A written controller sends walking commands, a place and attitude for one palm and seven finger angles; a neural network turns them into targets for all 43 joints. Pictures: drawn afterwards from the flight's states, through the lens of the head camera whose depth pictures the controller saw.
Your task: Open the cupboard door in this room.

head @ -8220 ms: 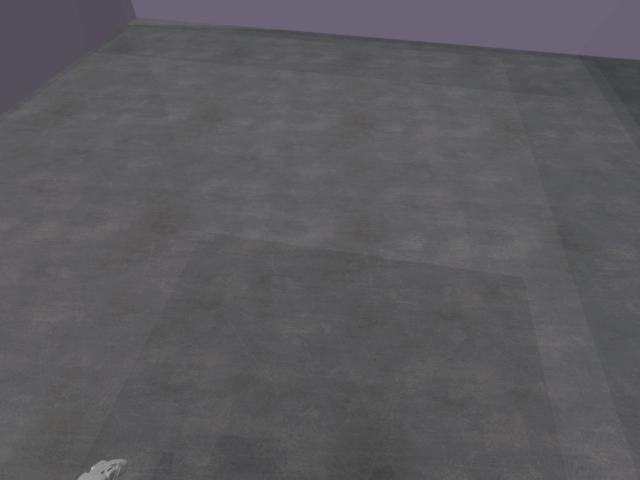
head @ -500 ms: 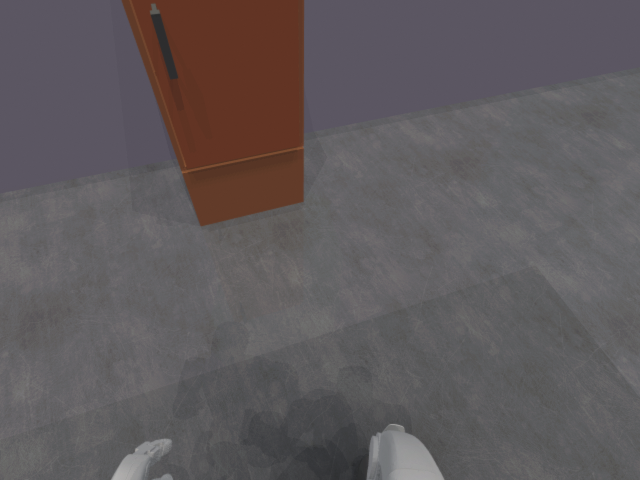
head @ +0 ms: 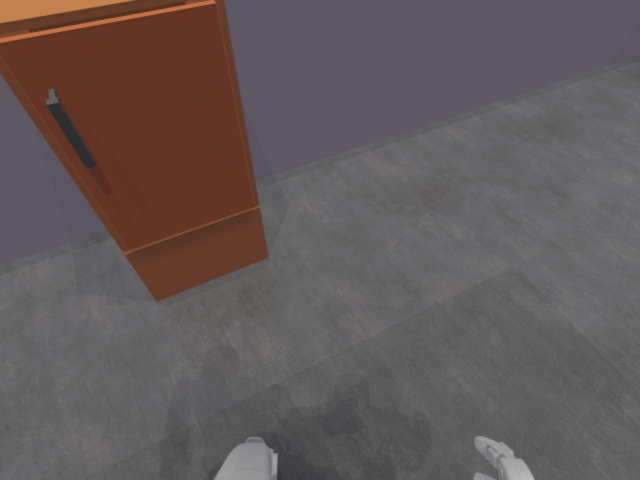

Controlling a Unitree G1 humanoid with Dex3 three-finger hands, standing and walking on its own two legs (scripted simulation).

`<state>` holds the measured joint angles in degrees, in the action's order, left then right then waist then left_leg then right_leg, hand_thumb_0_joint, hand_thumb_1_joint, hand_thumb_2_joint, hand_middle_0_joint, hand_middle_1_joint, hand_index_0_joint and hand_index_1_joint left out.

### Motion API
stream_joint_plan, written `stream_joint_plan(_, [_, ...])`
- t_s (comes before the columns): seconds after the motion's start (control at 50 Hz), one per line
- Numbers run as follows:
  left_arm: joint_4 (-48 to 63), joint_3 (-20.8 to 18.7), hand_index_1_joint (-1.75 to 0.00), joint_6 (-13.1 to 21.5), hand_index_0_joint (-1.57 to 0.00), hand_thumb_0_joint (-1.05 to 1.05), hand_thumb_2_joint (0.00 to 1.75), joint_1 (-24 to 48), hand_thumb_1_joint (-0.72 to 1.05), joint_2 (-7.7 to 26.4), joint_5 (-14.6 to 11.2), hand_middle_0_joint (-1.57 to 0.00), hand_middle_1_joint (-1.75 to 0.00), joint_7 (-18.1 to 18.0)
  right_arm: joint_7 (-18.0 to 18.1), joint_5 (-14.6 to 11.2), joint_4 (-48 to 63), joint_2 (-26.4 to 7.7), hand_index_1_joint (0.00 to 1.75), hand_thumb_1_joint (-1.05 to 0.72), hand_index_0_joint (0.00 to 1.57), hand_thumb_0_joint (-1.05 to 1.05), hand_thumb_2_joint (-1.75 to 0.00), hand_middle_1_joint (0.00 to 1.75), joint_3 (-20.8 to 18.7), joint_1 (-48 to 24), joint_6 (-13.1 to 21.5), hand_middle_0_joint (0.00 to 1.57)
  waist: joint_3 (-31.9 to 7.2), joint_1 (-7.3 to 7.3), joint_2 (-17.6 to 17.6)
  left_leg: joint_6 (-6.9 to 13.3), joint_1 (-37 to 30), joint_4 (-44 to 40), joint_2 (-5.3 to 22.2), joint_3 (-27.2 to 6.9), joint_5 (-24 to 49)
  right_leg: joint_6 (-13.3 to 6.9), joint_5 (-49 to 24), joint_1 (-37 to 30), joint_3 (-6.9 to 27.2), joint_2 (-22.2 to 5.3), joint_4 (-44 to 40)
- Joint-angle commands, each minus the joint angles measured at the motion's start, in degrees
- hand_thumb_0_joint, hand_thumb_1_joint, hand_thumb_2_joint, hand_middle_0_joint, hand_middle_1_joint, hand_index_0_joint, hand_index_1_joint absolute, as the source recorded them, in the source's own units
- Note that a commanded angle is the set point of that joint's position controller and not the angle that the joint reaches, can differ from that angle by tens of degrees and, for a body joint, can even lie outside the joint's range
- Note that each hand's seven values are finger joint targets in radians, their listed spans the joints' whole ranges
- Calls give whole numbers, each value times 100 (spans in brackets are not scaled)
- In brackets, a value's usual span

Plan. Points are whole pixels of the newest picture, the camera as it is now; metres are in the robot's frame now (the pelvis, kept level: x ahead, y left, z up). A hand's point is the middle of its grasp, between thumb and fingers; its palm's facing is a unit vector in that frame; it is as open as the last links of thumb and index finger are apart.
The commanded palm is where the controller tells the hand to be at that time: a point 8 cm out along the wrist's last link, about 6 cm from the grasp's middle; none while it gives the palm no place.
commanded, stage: turn to face it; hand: left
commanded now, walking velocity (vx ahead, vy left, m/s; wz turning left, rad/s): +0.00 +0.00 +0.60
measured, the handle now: (72, 129) +0.69 +0.58 -0.02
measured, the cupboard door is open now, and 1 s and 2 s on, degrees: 0 0 0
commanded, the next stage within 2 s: take the last steps up to it in 0.92 s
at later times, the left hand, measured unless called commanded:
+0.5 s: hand (183, 426) +0.20 +0.23 -0.16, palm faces +0.16 -0.96 -0.22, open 7.4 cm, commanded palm none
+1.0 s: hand out of the picture +0.03 +0.19 -0.17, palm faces +0.45 -0.85 -0.27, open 7.4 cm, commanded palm none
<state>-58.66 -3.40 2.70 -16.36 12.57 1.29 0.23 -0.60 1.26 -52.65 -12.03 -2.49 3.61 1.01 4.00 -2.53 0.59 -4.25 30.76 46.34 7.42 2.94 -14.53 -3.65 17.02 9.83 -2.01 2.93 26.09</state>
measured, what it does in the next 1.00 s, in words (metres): walks ahead, turning left: left foot, then right foot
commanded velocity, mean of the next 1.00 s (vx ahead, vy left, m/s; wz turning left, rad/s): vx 0.00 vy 0.00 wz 0.47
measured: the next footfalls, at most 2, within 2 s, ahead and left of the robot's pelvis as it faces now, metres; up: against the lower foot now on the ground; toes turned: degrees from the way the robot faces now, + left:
left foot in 0.10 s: +0.16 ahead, +0.14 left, +0.00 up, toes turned +7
right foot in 0.58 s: +0.18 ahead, -0.09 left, +0.00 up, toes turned +10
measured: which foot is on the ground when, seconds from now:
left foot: up 0.00-0.08, down 0.10-0.58, up 0.60-1.00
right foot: down 0.00-0.10, up 0.12-0.56, down 0.58-1.00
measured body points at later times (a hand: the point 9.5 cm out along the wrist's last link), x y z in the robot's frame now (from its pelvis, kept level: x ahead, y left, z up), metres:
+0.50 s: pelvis +0.11 +0.03 +0.00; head +0.14 +0.03 +0.45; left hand +0.19 +0.28 -0.14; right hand +0.15 -0.22 -0.15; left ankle +0.12 +0.13 -0.74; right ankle +0.13 -0.11 -0.70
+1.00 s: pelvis +0.10 -0.01 +0.00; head +0.14 +0.00 +0.44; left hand +0.01 +0.23 -0.15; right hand +0.32 -0.19 -0.14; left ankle +0.02 +0.11 -0.71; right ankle +0.14 -0.10 -0.74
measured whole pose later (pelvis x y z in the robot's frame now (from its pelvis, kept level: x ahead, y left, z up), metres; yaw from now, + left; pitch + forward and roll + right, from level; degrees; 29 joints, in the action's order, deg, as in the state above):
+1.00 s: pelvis +0.10 -0.01 +0.00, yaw +25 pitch -1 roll +2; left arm -55.7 -2.0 -0.6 -15.1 12.0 1.8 -1.3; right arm -0.7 0.4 -54.0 -14.3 -3.2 5.0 -3.9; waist 5.8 -2.3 -0.5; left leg -3.0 17.6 43.5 1.7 2.8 -25.2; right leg -0.8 17.2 13.8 -13.3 -7.5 32.1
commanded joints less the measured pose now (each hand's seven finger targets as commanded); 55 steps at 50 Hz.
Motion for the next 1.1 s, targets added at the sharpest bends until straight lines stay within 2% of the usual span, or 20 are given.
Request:
stream_joint_plan(0.0, [160,-120,-30,78,-20,0,90,-237,90,791,-35,-20,-30,-77,2,-28,193,-255,30,-90,20,0,-90,30,4,81,155,20,-483,80,-786,129,-755,-1053,-325,253,179,-458,-3308,-547,1024,-1423,-410])
stream_joint_plan(0.04, [37,-32,-30,74,-20,0,90,-228,90,632,-86,-20,-30,-132,60,-15,-180,-384,30,-90,20,0,-90,30,19,744,220,20,-725,377,-566,237,-2025,-2042,-408,277,1157,-126,-3547,-406,639,-1169,337])
stream_joint_plan(0.06, [10,12,-30,66,-20,0,90,-386,90,498,-99,-20,-30,-142,72,18,-375,-722,30,-90,20,0,-90,30,-48,1314,269,20,-1171,516,287,499,-3226,-2039,206,-370,2727,139,-2532,288,348,-860,1324])
stream_joint_plan(0.08, [-11,84,-30,64,-20,0,90,-719,90,260,-134,-20,-30,-148,81,52,-479,-1161,30,-90,20,0,-90,30,-128,1775,239,20,-1552,583,1337,1218,-4204,-1855,1448,-1541,4629,395,235,1333,-227,-376,2547])
stream_joint_plan(0.1, [-32,144,-30,44,-20,0,90,-673,90,265,-117,-20,-30,-214,134,-26,-553,-1142,30,-90,20,0,-90,30,-80,1759,148,20,-1582,537,1723,1508,-3793,-2370,1712,-1955,4778,498,2008,1364,31,-339,3285])
stream_joint_plan(0.16, [-17,99,-30,-94,-20,0,90,8,90,345,-75,-20,-30,-157,173,-27,-413,-726,30,-90,20,0,-90,30,21,892,90,20,-276,275,846,1497,-2144,-2775,1145,-1633,3443,615,1476,1458,142,-794,3227])
stream_joint_plan(0.22, [9,58,-30,-235,-20,0,90,-38,90,252,-67,-20,-30,-141,160,-41,-363,-783,30,-90,20,0,-90,30,-48,834,58,20,-551,204,683,1364,-2039,-2908,750,-1276,2785,709,873,1348,49,-746,3162])
stream_joint_plan(0.36, [553,-79,-30,-356,-20,0,90,626,90,246,-48,-20,-30,-168,138,3,-210,-895,30,-90,20,0,-90,30,-260,1151,-61,20,-664,374,642,1466,-2176,-2797,637,-1712,2387,833,686,1734,103,-694,2794])
stream_joint_plan(0.5, [822,-98,-30,-298,-20,0,90,514,90,346,-121,-20,-30,-198,117,6,43,-1069,30,-90,20,0,-90,30,-399,1022,-189,20,-839,212,812,1248,-1590,-2187,300,-2131,2513,734,32,316,16,-372,562])
stream_joint_plan(0.52, [807,-124,-30,-255,-20,0,90,321,90,460,-115,-20,-30,-216,102,-28,90,-1016,30,-90,20,0,-90,30,-407,967,-191,20,-930,101,620,1017,-1296,-1927,91,-2017,2116,713,-548,-268,52,-495,-252])
stream_joint_plan(0.54, [809,-180,-30,-199,-20,0,90,163,90,834,-51,-20,-30,-257,64,-84,146,-753,30,-90,20,0,-90,30,-384,1071,-184,20,-1074,67,-249,651,-477,-1225,-321,-1544,970,498,-772,-1166,832,-1389,-835])
stream_joint_plan(0.56, [844,-258,-30,-171,-20,0,90,104,90,1329,21,-20,-30,-286,33,-86,314,-452,30,-90,20,0,-90,30,-321,1011,-193,20,-885,18,-1611,194,443,-5,-1143,-441,-1504,-143,-1820,-1314,2051,-2874,-981])
stream_joint_plan(0.58, [935,-264,-30,-185,-20,0,90,204,90,1295,-34,-20,-30,-284,64,-12,298,-679,30,-90,20,0,-90,30,-392,995,-284,20,-791,32,-1416,218,251,1142,-867,-646,-1979,-543,-1902,-493,1999,-3221,-974])
stream_joint_plan(0.62, [1062,-147,-30,-210,-20,0,90,828,90,912,-41,-20,-30,-276,7,10,115,-587,30,-90,20,0,-90,30,-389,1001,-415,20,-209,351,-735,181,198,2291,-630,-623,-1284,-440,-1686,288,1140,-2528,-890])
stream_joint_plan(0.68, [1089,-73,-30,-164,-20,0,90,907,90,682,-25,-20,-30,-258,-46,12,23,-490,30,-90,20,0,-90,30,-333,1213,-447,20,-281,453,-987,47,138,2406,-521,-394,-719,-247,-2388,86,245,-2118,-685])
stream_joint_plan(0.86, [688,-124,-30,-208,-20,0,90,-16,90,1039,58,-20,-30,-224,-30,-56,243,-455,30,-90,20,0,-90,30,-169,192,-420,20,-387,-3,-1202,40,-452,569,-564,-14,-1225,-443,-3243,-465,123,-2264,-446])
stream_joint_plan(0.98, [476,-173,-30,-265,-20,0,90,64,90,1157,22,-20,-30,-206,21,-85,135,-523,30,-90,20,0,-90,30,-91,468,-287,20,-752,215,-1180,222,-1856,-1664,-626,284,-302,-117,-2934,-250,-133,-2189,130])
stream_joint_plan(1.0, [464,-157,-30,-288,-20,0,90,111,90,1050,-31,-20,-30,-199,24,-68,62,-679,30,-90,20,0,-90,30,-117,692,-219,20,-866,368,-696,309,-2562,-2484,-407,127,481,167,-2422,157,-367,-1987,602])
stream_joint_plan(1.04, [638,33,-30,-326,-20,0,90,36,90,444,-57,-20,-30,-147,45,3,24,-1522,30,-90,20,0,-90,30,-248,863,-195,20,-990,462,1629,1337,-3377,-2826,1586,-1975,2266,726,1782,1899,-573,-1032,2233])
stream_joint_plan(1.08, [607,13,-30,-405,-20,0,90,590,90,545,4,-20,-30,-140,155,38,-114,-1329,30,-90,20,0,-90,30,-209,931,-176,20,-440,597,1453,1527,-2775,-3166,1335,-2013,813,701,1622,2237,-66,-927,3249])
